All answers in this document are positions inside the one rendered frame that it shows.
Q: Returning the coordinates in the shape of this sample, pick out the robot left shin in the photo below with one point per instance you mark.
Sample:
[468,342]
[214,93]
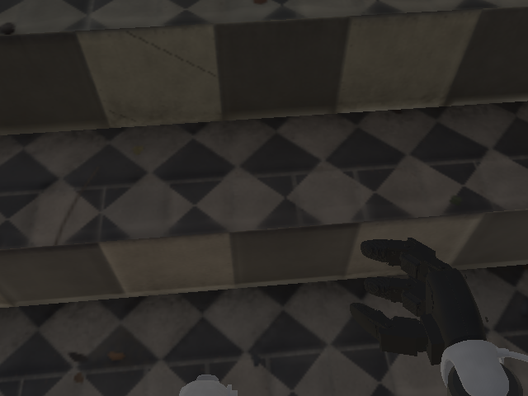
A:
[204,377]

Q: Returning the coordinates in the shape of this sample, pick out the robot right forearm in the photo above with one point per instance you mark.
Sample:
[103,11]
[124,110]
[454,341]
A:
[471,368]

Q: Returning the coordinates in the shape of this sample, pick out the robot right hand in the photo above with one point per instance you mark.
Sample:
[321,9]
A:
[446,307]

